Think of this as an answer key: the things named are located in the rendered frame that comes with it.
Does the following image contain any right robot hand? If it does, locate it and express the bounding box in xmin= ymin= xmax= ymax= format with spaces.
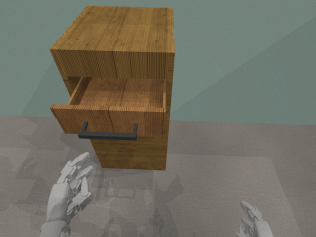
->
xmin=236 ymin=200 xmax=274 ymax=237

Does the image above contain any left robot hand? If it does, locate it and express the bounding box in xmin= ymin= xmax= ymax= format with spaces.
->
xmin=46 ymin=152 xmax=94 ymax=225

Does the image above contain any drawer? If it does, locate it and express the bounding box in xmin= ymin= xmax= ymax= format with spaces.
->
xmin=50 ymin=77 xmax=166 ymax=137

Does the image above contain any left robot forearm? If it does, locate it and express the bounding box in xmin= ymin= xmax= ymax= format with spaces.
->
xmin=39 ymin=220 xmax=71 ymax=237

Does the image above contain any handle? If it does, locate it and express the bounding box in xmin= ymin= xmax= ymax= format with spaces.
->
xmin=78 ymin=121 xmax=138 ymax=141

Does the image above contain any cabinet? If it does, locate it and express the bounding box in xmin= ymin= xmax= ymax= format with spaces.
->
xmin=50 ymin=6 xmax=175 ymax=171

